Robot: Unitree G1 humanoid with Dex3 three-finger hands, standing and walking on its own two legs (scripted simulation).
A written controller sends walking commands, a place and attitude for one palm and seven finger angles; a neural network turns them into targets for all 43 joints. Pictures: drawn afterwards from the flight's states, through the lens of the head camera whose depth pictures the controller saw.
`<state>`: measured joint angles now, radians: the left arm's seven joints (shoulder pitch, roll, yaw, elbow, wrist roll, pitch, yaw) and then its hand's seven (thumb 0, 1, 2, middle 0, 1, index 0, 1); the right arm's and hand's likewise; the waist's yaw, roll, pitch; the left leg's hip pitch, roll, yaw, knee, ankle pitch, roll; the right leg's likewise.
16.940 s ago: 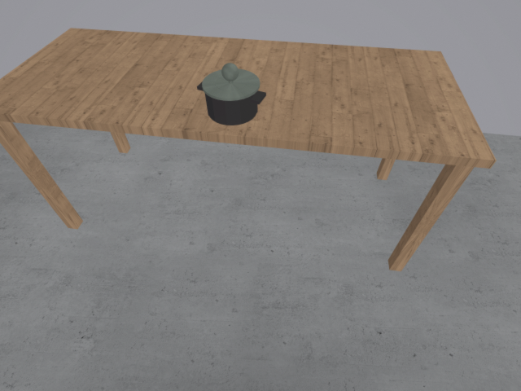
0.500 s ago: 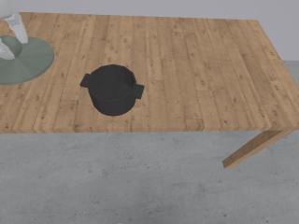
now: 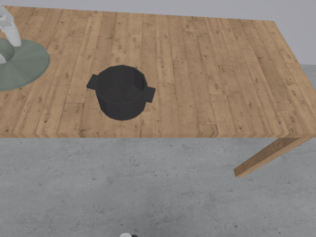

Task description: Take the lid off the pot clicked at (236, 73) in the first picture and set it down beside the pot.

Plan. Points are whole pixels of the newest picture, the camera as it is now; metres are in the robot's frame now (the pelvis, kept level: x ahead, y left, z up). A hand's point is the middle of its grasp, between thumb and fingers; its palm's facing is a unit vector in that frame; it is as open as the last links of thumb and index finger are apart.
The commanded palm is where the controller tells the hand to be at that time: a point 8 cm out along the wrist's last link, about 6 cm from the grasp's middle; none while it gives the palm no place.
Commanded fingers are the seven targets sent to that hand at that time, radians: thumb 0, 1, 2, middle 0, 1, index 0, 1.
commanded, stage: move the lid sideways beside the pot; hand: left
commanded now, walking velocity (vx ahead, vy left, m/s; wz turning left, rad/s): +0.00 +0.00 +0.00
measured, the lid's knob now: (0, 49) +0.51 +0.32 +0.15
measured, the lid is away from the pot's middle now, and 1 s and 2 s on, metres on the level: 0.25 0.24 0.23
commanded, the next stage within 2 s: lower the lid onto the table in 0.18 s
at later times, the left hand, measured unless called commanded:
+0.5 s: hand out of the picture +0.49 +0.33 +0.19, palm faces -0.40 -0.11 -0.91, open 7.6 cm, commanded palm +0.56 +0.31 +0.26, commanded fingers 0.00 0.68 0.82 -0.86 -1.10 -0.88 -1.09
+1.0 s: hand (0, 56) +0.49 +0.32 +0.15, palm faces -0.42 -0.11 -0.90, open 7.6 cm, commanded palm +0.56 +0.32 +0.23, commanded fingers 0.00 0.68 0.82 -0.86 -1.10 -0.88 -1.09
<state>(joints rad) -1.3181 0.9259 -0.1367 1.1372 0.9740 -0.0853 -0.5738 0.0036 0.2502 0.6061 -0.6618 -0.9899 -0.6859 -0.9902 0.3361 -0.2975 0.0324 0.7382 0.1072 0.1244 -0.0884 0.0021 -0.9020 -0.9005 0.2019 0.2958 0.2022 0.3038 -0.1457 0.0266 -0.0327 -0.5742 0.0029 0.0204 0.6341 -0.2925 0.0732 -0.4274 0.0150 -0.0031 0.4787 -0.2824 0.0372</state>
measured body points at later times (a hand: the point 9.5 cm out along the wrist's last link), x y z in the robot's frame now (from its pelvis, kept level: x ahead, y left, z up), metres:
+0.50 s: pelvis -0.01 +0.01 +0.00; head +0.09 +0.03 +0.44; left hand +0.50 +0.33 +0.24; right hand -0.02 -0.27 -0.12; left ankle +0.00 +0.07 -0.73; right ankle -0.04 -0.15 -0.73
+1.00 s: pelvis -0.01 +0.01 -0.01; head +0.09 +0.04 +0.43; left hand +0.51 +0.32 +0.20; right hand -0.04 -0.27 -0.11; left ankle +0.00 +0.07 -0.73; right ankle -0.04 -0.16 -0.73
